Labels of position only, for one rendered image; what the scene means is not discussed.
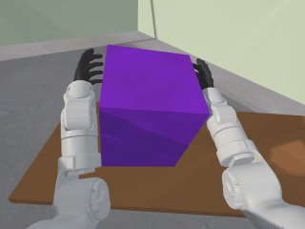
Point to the robot left forearm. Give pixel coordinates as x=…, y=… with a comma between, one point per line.
x=79, y=132

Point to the left robot upper arm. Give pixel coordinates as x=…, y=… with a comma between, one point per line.
x=78, y=204

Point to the right robot upper arm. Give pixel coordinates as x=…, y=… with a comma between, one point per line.
x=254, y=190

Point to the table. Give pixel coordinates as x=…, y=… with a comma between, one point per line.
x=194, y=185

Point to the left robot hand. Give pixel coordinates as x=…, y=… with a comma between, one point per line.
x=82, y=71

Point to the right robot hand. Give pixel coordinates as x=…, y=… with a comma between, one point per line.
x=204, y=74

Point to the carton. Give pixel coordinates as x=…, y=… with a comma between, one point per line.
x=150, y=109

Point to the robot right forearm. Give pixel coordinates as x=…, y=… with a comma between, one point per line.
x=233, y=146

